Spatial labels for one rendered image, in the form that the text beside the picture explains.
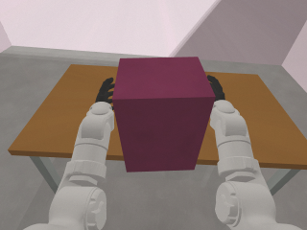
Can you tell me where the robot left hand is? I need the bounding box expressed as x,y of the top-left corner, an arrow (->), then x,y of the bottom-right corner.
95,77 -> 115,110

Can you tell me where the carton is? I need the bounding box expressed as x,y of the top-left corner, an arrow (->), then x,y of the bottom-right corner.
112,57 -> 216,173

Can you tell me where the robot left forearm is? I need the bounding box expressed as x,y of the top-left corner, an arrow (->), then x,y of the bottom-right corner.
48,102 -> 114,222

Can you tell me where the robot right upper arm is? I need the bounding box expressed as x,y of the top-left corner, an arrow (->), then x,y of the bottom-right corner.
215,181 -> 302,230

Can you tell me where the robot left upper arm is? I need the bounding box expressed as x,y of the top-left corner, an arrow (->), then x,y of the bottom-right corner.
23,186 -> 106,230

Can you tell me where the table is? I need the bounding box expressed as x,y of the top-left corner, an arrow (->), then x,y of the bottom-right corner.
8,64 -> 307,196

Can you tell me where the robot right hand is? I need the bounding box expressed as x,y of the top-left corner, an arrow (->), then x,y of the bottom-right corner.
207,75 -> 225,102

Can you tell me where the robot right forearm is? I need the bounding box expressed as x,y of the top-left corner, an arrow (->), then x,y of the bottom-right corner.
210,100 -> 276,218

